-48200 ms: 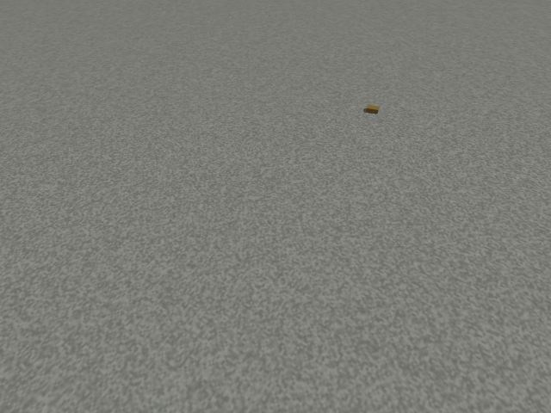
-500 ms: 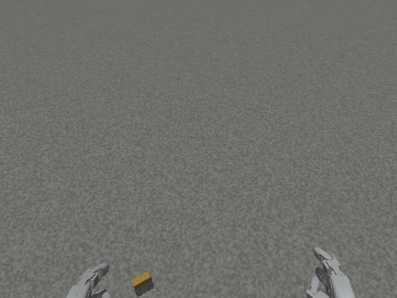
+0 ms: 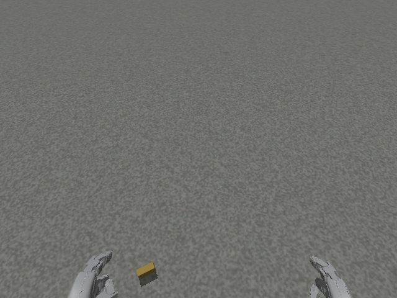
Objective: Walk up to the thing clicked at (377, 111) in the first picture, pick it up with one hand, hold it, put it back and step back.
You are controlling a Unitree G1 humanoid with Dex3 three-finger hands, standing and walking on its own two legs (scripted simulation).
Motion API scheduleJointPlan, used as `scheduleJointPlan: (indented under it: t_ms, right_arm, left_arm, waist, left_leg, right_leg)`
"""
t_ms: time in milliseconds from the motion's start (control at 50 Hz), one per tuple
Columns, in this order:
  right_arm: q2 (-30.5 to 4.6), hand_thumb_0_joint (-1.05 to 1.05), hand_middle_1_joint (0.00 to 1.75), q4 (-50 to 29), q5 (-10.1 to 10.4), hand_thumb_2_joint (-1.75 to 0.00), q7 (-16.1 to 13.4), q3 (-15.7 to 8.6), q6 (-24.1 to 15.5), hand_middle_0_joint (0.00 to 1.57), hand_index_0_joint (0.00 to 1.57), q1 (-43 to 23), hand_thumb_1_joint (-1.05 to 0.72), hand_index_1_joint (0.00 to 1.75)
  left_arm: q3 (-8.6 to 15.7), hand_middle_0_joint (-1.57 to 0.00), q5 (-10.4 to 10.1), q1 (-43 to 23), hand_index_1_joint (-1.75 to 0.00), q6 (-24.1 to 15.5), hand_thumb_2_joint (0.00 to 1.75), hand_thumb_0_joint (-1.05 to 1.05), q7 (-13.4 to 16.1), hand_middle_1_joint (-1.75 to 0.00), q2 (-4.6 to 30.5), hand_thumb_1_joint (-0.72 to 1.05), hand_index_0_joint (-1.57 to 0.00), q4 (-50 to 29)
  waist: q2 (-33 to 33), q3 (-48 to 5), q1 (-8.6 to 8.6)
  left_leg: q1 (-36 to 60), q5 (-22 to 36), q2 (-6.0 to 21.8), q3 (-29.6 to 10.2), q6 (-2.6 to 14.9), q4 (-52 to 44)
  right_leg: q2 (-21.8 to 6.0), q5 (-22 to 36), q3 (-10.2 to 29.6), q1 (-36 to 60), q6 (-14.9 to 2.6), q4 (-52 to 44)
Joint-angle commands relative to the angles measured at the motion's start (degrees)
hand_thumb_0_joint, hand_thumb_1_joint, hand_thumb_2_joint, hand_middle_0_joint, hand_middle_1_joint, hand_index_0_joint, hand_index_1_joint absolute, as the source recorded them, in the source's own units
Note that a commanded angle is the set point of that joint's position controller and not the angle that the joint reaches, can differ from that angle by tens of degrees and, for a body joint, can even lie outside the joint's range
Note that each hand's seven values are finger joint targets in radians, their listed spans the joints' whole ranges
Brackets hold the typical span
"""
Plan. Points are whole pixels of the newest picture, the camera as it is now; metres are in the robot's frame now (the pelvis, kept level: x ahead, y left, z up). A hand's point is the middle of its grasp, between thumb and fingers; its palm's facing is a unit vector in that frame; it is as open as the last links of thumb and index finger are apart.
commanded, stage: stand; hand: left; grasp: from above
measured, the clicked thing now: (146, 270) +0.39 +0.26 -0.70
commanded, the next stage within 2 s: none
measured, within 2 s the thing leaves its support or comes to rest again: neither
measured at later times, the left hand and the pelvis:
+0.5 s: hand out of the picture +0.05 +0.25 -0.11, palm faces +0.07 -0.95 -0.30, open 7.4 cm; pelvis -0.01 +0.02 +0.05, yaw +1 degrees
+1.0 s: hand out of the picture +0.00 +0.24 -0.11, palm faces +0.05 -0.94 -0.33, open 7.4 cm; pelvis -0.02 +0.00 +0.06, yaw +2 degrees
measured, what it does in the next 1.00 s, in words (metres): rises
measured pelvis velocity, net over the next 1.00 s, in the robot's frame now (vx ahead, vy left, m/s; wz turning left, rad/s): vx -0.02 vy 0.00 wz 0.03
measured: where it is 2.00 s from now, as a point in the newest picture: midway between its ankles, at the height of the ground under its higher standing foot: outside the picture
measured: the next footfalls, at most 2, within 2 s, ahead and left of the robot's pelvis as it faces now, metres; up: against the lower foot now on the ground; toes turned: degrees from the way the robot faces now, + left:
none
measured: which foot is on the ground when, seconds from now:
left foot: down 0.00-1.00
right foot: down 0.00-1.00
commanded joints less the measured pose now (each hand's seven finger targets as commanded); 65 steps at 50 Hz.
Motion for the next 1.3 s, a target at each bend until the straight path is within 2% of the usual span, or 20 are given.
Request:
scheduleJointPlan:
  t_ms: [0, 20, 60, 80, 160, 240, 260, 360, 420, 500, 560, 620, 740, 820, 900, 980, 1040, 1120, 1260, 1280]
  right_arm:
    - [-12.0, 0.00, 0.30, 0.5, -1.6, -0.90, 3.9, -4.4, 3.1, 0.20, 0.20, -4.4, -0.90, 0.30]
    - [-11.0, 0.00, 0.30, 1.9, 0.0, -0.90, 4.9, -4.5, 3.2, 0.20, 0.20, -4.1, -0.90, 0.30]
    - [-11.3, 0.00, 0.30, 3.5, 1.1, -0.90, 5.7, -4.8, 3.8, 0.20, 0.20, -4.9, -0.90, 0.30]
    - [-11.5, 0.00, 0.30, 4.5, 1.3, -0.90, 5.9, -5.1, 4.0, 0.20, 0.20, -5.3, -0.90, 0.30]
    - [-11.0, 0.00, 0.30, 8.1, 1.1, -0.90, 6.2, -5.4, 5.6, 0.20, 0.20, -6.0, -0.90, 0.30]
    - [-12.0, 0.00, 0.30, 11.8, 1.1, -0.90, 6.0, -5.5, 6.1, 0.20, 0.20, -5.3, -0.90, 0.30]
    - [-12.2, 0.00, 0.30, 12.5, 1.1, -0.90, 5.9, -5.5, 6.4, 0.20, 0.20, -5.7, -0.90, 0.30]
    - [-13.1, 0.00, 0.30, 16.1, 1.5, -0.90, 5.5, -5.3, 7.1, 0.20, 0.20, -6.3, -0.90, 0.30]
    - [-13.7, 0.00, 0.30, 17.9, 1.9, -0.90, 5.3, -5.2, 7.4, 0.20, 0.20, -7.3, -0.90, 0.30]
    - [-13.6, 0.00, 0.30, 19.9, 2.2, -0.90, 5.2, -5.2, 7.9, 0.20, 0.20, -6.6, -0.90, 0.30]
    - [-14.0, 0.00, 0.30, 20.9, 2.3, -0.90, 5.2, -5.3, 8.0, 0.20, 0.20, -7.2, -0.90, 0.30]
    - [-13.8, 0.00, 0.30, 21.7, 2.4, -0.90, 5.4, -5.3, 8.2, 0.20, 0.20, -7.9, -0.90, 0.30]
    - [-14.0, 0.00, 0.30, 23.0, 2.5, -0.90, 5.9, -5.2, 8.9, 0.20, 0.20, -7.8, -0.90, 0.30]
    - [-13.7, 0.00, 0.30, 23.5, 2.5, -0.90, 5.9, -4.8, 8.7, 0.20, 0.20, -7.3, -0.90, 0.30]
    - [-14.2, 0.00, 0.30, 23.8, 2.7, -0.90, 6.1, -4.7, 8.8, 0.20, 0.20, -7.8, -0.90, 0.30]
    - [-14.3, 0.00, 0.30, 24.1, 2.6, -0.90, 6.2, -4.5, 9.0, 0.20, 0.20, -7.2, -0.90, 0.30]
    - [-14.0, 0.00, 0.30, 24.2, 2.7, -0.90, 6.3, -4.3, 9.0, 0.20, 0.20, -6.9, -0.90, 0.30]
    - [-14.8, 0.00, 0.30, 24.6, 2.7, -0.90, 6.2, -4.1, 8.7, 0.20, 0.20, -7.0, -0.90, 0.30]
    - [-14.9, 0.00, 0.30, 25.0, 2.9, -0.90, 5.7, -3.5, 8.0, 0.20, 0.20, -7.4, -0.90, 0.30]
    - [-14.7, 0.00, 0.30, 25.2, 2.9, -0.90, 5.6, -3.3, 8.1, 0.20, 0.20, -7.0, -0.90, 0.30]
  left_arm:
    - [5.1, -0.20, 3.2, -6.8, -0.30, -11.8, 0.90, 0.00, 1.1, -0.30, 10.1, 0.90, -0.20, 11.1]
    - [5.1, -0.20, 2.9, -7.6, -0.30, -12.3, 0.90, 0.00, 1.1, -0.30, 10.5, 0.90, -0.20, 13.7]
    - [5.7, -0.20, 2.2, -8.9, -0.30, -12.5, 0.90, 0.00, 1.1, -0.30, 10.4, 0.90, -0.20, 18.4]
    - [5.8, -0.20, 1.7, -9.2, -0.30, -12.9, 0.90, 0.00, 1.2, -0.30, 10.2, 0.90, -0.20, 20.6]
    - [5.7, -0.20, 2.0, -11.4, -0.30, -14.3, 0.90, 0.00, 1.5, -0.30, 10.6, 0.90, -0.20, 28.5]
    - [5.5, -0.20, 1.5, -12.2, -0.30, -14.9, 0.90, 0.00, 1.5, -0.30, 9.9, 0.90, -0.20, 34.6]
    - [5.4, -0.20, 1.5, -11.9, -0.30, -14.9, 0.90, 0.00, 1.6, -0.30, 9.8, 0.90, -0.20, 36.2]
    - [5.1, -0.20, 1.2, -12.2, -0.30, -14.9, 0.90, 0.00, 1.4, -0.30, 10.7, 0.90, -0.20, 42.5]
    - [4.7, -0.20, 1.0, -11.2, -0.30, -14.8, 0.90, 0.00, 1.3, -0.30, 10.5, 0.90, -0.20, 45.8]
    - [4.7, -0.20, 1.2, -12.2, -0.30, -15.2, 0.90, 0.00, 1.1, -0.30, 11.5, 0.90, -0.20, 49.0]
    - [4.5, -0.20, 1.0, -12.1, -0.30, -15.1, 0.90, 0.00, 1.0, -0.30, 11.6, 0.90, -0.20, 51.0]
    - [4.2, -0.20, 1.2, -12.0, -0.30, -15.3, 0.90, 0.00, 0.8, -0.30, 11.7, 0.90, -0.20, 52.4]
    - [4.0, -0.20, 1.3, -11.4, -0.30, -15.5, 0.90, 0.00, 0.7, -0.30, 12.4, 0.90, -0.20, 54.4]
    - [4.0, -0.20, 1.1, -12.3, -0.30, -15.7, 0.90, 0.00, 0.6, -0.30, 13.1, 0.90, -0.20, 54.7]
    - [3.8, -0.20, 1.0, -12.0, -0.30, -15.8, 0.90, 0.00, 0.7, -0.30, 13.2, 0.90, -0.20, 55.5]
    - [4.1, -0.20, 0.9, -12.6, -0.30, -15.7, 0.90, 0.00, 0.5, -0.30, 14.0, 0.90, -0.20, 55.4]
    - [4.0, -0.20, 0.9, -13.2, -0.30, -15.8, 0.90, 0.00, 0.5, -0.30, 14.2, 0.90, -0.20, 55.2]
    - [4.1, -0.20, 0.6, -13.5, -0.30, -15.8, 0.90, 0.00, 0.3, -0.30, 14.0, 0.90, -0.20, 55.3]
    - [4.2, -0.20, 0.2, -14.5, -0.30, -16.1, 0.90, 0.00, 0.3, -0.30, 13.8, 0.90, -0.20, 55.3]
    - [4.2, -0.20, 0.1, -14.9, -0.30, -16.0, 0.90, 0.00, 0.3, -0.30, 13.7, 0.90, -0.20, 55.4]
  waist:
    - [-0.6, -2.0, 1.79]
    - [0.0, -3.7, 2.27]
    - [-1.7, -3.2, 2.61]
    - [-1.4, -4.4, 2.68]
    - [-3.5, -2.4, 1.98]
    - [-0.3, -0.4, 1.92]
    - [0.0, 1.5, 2.24]
    - [1.4, 4.2, 1.71]
    - [2.9, 5.8, 2.23]
    - [1.5, 7.1, 1.30]
    - [2.1, 6.9, 1.42]
    - [0.9, 7.9, 1.56]
    - [0.1, 9.8, 1.40]
    - [0.4, 7.7, 1.01]
    - [-2.2, 9.3, 1.16]
    - [-0.6, 10.1, 0.86]
    - [-1.7, 8.9, 0.81]
    - [0.5, 8.0, 1.02]
    - [-0.2, 3.3, 1.39]
    - [-0.9, 4.1, 1.31]
  left_leg:
    - [10.1, 22.9, 1.8, -2.9, 4.06, -14.4]
    - [11.6, 23.1, 1.7, -2.7, 4.10, -15.4]
    - [13.1, 23.3, 1.4, -2.2, 3.43, -16.0]
    - [15.0, 25.4, 1.7, -2.5, 3.57, -15.9]
    - [17.2, 21.2, 1.1, -2.2, 3.45, -18.1]
    - [20.2, 25.5, 3.1, -4.8, 3.65, -23.0]
    - [19.2, 22.4, 3.5, -6.1, 3.93, -25.0]
    - [21.0, 20.5, 4.3, -7.3, 3.31, -31.2]
    - [22.0, 18.0, 5.2, -8.6, 3.11, -34.3]
    - [22.7, 14.3, 4.4, -7.5, 2.34, -36.7]
    - [23.4, 10.9, 4.9, -8.3, 2.18, -38.8]
    - [23.4, 11.3, 4.6, -7.7, 1.94, -38.9]
    - [21.9, 7.0, 4.5, -7.8, 2.07, -39.4]
    - [23.6, 9.8, 4.6, -7.5, 2.06, -39.3]
    - [23.7, 11.9, 4.5, -6.9, 2.12, -38.1]
    - [23.4, 9.4, 4.3, -6.8, 1.95, -38.2]
    - [23.8, 13.3, 4.2, -6.2, 2.06, -37.4]
    - [24.0, 13.6, 4.7, -6.4, 2.05, -37.6]
    - [27.8, 30.8, 5.8, -5.2, 1.86, -35.9]
    - [26.9, 30.0, 5.8, -5.4, 1.83, -36.2]
  right_leg:
    - [-3.7, 16.2, 6.2, 10.8, -4.44, -11.8]
    - [-4.1, 17.6, 5.7, 12.9, -3.62, -11.7]
    - [-4.5, 18.6, 5.9, 13.1, -3.31, -13.5]
    - [-4.7, 21.4, 6.0, 14.2, -3.03, -14.1]
    - [-5.9, 18.1, 6.6, 15.7, -2.55, -19.9]
    - [-4.6, 19.4, 4.0, 17.4, -1.91, -20.4]
    - [-4.2, 17.0, 3.6, 17.6, -1.67, -21.8]
    - [-4.3, 15.9, 3.4, 21.1, -1.68, -26.4]
    - [-4.1, 15.3, 2.6, 22.4, -1.11, -28.5]
    - [-4.8, 14.9, 3.2, 24.1, -1.04, -31.7]
    - [-4.6, 14.1, 2.8, 24.8, -0.89, -32.3]
    - [-5.2, 13.5, 3.3, 24.8, -0.98, -34.1]
    - [-5.4, 8.6, 3.7, 23.6, -0.83, -36.3]
    - [-5.9, 11.3, 4.1, 24.5, -1.11, -36.3]
    - [-6.3, 9.1, 4.7, 23.3, -1.02, -37.8]
    - [-6.0, 6.4, 4.8, 21.7, -1.21, -38.1]
    - [-6.8, 6.7, 5.5, 22.7, -1.55, -38.8]
    - [-6.4, 10.0, 5.0, 24.0, -1.58, -37.8]
    - [-6.8, 26.2, 3.8, 29.0, -1.29, -35.4]
    - [-6.6, 25.1, 3.7, 29.1, -1.13, -35.8]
